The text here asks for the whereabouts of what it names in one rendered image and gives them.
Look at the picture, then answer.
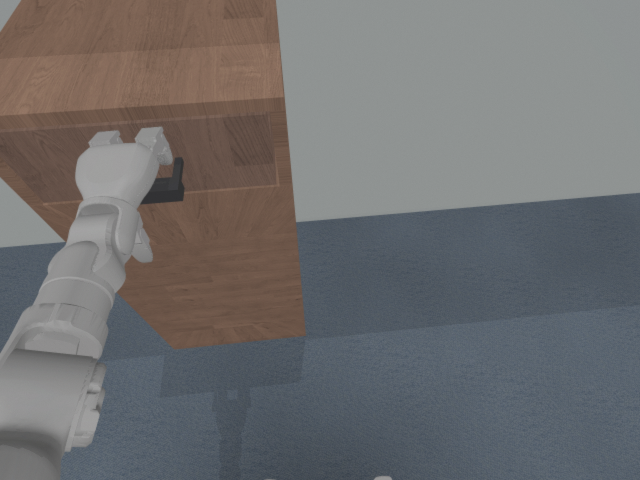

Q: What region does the robot left hand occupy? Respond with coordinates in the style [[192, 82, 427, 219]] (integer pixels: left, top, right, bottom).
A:
[[75, 127, 173, 263]]

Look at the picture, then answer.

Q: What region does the cabinet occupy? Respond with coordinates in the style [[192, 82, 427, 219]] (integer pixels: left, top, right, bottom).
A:
[[0, 0, 306, 350]]

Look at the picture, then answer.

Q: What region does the left robot upper arm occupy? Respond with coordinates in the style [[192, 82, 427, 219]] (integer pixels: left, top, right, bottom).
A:
[[0, 348, 107, 480]]

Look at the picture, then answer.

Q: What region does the left robot forearm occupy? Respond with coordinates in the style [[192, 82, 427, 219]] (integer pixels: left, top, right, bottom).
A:
[[0, 196, 139, 370]]

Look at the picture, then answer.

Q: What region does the handle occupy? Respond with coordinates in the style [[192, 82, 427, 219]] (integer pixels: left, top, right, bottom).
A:
[[140, 157, 185, 204]]

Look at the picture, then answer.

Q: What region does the drawer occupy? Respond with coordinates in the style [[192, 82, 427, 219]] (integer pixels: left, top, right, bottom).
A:
[[0, 111, 276, 203]]

